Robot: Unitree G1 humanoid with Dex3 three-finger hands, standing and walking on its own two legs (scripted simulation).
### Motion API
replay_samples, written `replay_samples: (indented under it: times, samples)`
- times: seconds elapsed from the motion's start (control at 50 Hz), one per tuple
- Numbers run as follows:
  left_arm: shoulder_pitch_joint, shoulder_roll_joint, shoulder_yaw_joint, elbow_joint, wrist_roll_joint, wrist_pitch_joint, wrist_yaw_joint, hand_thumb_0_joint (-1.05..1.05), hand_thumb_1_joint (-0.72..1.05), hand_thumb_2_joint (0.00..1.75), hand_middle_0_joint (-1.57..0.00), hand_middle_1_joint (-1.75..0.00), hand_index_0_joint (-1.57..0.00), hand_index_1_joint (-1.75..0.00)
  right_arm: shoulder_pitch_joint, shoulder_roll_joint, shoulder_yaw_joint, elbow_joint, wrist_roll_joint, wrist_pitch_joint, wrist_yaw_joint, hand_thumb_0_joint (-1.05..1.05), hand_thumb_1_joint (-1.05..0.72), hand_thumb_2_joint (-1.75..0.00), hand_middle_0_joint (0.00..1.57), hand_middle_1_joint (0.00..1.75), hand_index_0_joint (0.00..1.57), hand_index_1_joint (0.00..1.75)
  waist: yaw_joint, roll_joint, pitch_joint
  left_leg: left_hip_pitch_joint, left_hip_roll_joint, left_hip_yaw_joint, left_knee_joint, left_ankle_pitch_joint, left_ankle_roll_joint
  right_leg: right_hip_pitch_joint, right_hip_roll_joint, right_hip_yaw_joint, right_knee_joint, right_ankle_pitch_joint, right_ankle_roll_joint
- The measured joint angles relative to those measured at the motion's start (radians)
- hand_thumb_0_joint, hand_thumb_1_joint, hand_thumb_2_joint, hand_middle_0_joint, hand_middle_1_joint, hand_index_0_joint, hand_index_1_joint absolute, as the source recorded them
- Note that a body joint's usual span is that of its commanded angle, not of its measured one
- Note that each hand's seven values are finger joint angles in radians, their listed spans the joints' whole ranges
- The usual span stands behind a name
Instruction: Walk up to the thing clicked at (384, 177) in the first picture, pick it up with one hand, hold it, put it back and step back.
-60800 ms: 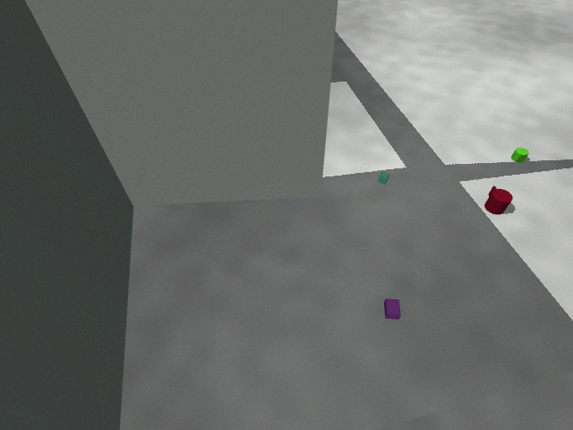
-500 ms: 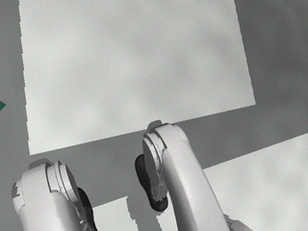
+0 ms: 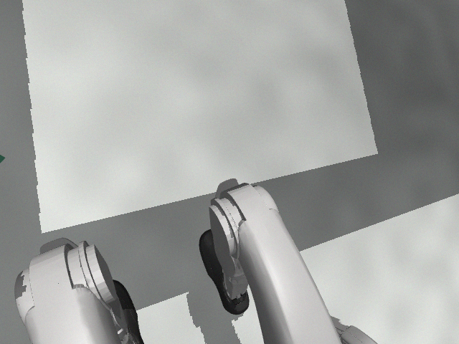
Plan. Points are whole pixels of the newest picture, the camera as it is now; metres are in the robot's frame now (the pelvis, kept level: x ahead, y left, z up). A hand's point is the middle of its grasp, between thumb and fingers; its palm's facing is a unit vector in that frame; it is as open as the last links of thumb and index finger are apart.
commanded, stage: rise first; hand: left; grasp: from above
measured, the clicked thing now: out of the picture +0.50 +0.31 -0.30
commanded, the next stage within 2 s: approach in 0.64 s
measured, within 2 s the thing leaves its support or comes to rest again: neither
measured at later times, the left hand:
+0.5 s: hand out of the picture +0.46 +0.33 -0.19, palm faces -0.26 -0.33 -0.91, open 12.8 cm
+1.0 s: hand out of the picture +0.47 +0.32 -0.19, palm faces -0.26 -0.32 -0.91, open 13.0 cm
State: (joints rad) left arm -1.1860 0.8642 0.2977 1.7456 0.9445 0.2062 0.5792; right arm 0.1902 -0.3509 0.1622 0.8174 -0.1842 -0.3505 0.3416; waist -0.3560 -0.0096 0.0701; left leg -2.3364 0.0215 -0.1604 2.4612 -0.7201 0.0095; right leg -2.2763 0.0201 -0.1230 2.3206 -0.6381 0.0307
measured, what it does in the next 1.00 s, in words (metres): stands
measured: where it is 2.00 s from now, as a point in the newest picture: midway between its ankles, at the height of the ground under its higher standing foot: (181, 312)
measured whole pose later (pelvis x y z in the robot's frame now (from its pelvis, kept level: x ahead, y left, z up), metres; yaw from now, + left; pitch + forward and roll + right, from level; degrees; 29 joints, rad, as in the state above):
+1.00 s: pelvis +0.00 +0.00 +0.00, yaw +0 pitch +32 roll -10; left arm -1.25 0.86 0.25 1.80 0.92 0.21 0.64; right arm 0.19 -0.35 0.18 0.84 -0.20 -0.38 0.35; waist -0.38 -0.04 0.10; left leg -2.32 0.02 -0.17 2.45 -0.71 0.00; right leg -2.26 0.02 -0.13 2.31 -0.63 0.03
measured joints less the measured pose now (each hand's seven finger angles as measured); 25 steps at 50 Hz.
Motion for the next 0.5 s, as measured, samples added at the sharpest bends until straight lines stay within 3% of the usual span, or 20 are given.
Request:
replay_samples:
  times: [0.32,0.5]
  samples:
    - [0.000,-0.017,-0.017,-0.017,0.001,-0.006,0.018,0.00,-0.36,0.82,-0.27,-0.94,-0.28,-0.93,0.010,0.004,-0.001,0.008,0.001,0.003,0.007,0.00,-0.92,-0.91,0.20,0.30,0.20,0.30,0.006,-0.007,-0.006,0.000,-0.003,-0.005,-0.002,-0.002,-0.002,0.003,-0.002,-0.005,-0.004,-0.004,-0.002]
    - [0.001,0.008,0.001,-0.005,-0.004,-0.005,0.005,0.00,-0.34,0.80,-0.29,-0.92,-0.30,-0.91,0.006,-0.001,0.002,0.002,-0.003,-0.007,0.005,0.00,-0.92,-0.91,0.20,0.30,0.20,0.30,-0.002,-0.006,0.010,0.006,-0.001,-0.003,-0.001,-0.002,-0.004,0.005,0.000,-0.003,-0.001,-0.001,-0.003]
